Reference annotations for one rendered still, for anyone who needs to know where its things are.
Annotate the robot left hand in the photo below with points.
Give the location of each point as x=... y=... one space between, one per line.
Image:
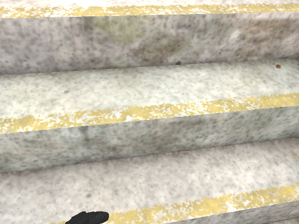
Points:
x=97 y=217

